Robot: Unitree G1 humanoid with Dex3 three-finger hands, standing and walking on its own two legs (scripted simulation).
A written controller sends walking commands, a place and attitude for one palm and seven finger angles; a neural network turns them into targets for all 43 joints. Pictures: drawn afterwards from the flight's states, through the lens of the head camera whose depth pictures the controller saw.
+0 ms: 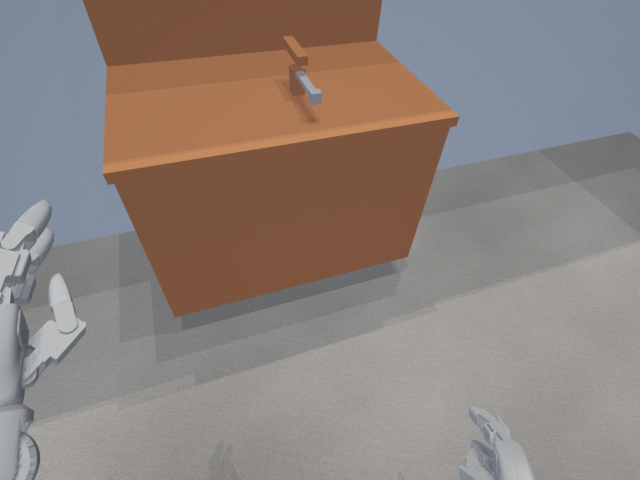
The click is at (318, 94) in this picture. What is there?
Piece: tap's lever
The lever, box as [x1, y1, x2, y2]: [308, 89, 321, 104]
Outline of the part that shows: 308,90 308,100 310,103 321,103 321,92 319,89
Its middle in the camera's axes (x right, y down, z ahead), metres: -0.02 -0.35 +0.96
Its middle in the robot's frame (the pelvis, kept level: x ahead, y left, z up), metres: +0.96 +0.08 +0.00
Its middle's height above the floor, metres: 0.78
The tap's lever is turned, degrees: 0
